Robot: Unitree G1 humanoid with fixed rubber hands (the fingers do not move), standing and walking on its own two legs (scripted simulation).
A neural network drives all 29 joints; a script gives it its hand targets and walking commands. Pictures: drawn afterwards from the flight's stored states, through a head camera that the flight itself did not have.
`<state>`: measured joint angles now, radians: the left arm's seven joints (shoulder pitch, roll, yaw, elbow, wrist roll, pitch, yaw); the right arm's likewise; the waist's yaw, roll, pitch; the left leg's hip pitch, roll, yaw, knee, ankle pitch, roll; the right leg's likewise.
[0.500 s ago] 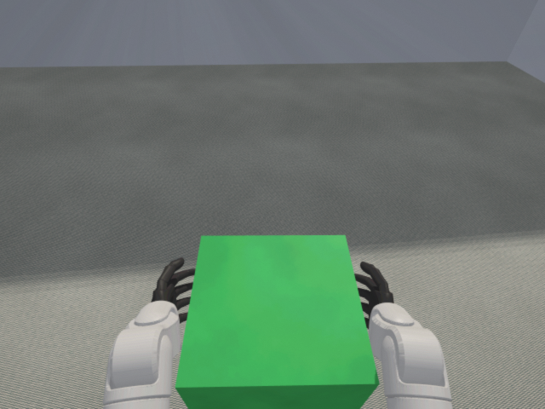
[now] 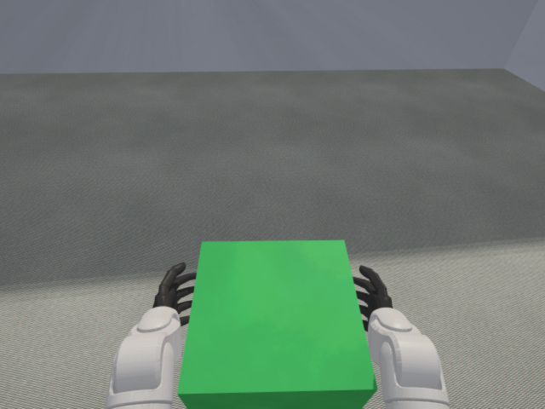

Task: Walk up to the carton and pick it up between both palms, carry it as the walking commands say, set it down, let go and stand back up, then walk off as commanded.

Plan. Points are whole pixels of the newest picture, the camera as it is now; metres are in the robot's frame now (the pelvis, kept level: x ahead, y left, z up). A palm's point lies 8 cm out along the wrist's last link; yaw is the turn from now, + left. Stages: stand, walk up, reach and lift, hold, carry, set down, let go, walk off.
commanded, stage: carry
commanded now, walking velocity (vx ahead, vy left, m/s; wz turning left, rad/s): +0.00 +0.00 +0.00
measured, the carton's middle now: (273, 342) +0.26 +0.00 -0.02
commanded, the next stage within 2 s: hold in 0.62 s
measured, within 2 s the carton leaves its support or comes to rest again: neither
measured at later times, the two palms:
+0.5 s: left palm (164, 311) +0.28 +0.16 +0.05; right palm (373, 313) +0.28 -0.14 +0.05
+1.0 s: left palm (171, 302) +0.29 +0.15 +0.05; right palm (376, 306) +0.29 -0.15 +0.05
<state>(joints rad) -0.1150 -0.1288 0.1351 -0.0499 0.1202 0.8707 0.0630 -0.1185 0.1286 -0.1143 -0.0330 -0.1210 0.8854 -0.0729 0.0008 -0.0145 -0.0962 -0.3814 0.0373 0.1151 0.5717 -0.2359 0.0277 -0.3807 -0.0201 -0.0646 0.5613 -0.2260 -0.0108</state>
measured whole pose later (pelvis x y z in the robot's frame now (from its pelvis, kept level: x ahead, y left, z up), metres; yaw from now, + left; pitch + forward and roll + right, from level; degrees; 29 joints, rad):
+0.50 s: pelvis +0.01 +0.01 +0.00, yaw +0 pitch +3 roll +0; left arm -0.11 -0.13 0.13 -0.05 0.12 0.86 0.06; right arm -0.11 0.13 -0.11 -0.03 -0.12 0.87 -0.07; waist 0.00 -0.02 -0.10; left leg -0.37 0.03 0.12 0.56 -0.25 0.04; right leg -0.37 -0.03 -0.06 0.56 -0.24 0.00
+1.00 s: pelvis +0.01 +0.00 +0.01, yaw +4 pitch -8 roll +0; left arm -0.24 -0.15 0.21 0.24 0.22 0.73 0.00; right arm -0.22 0.14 -0.21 0.21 -0.25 0.76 0.01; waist -0.06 -0.01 0.03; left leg -0.13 -0.02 0.01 0.48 -0.22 0.03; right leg -0.11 0.00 0.01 0.47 -0.23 0.00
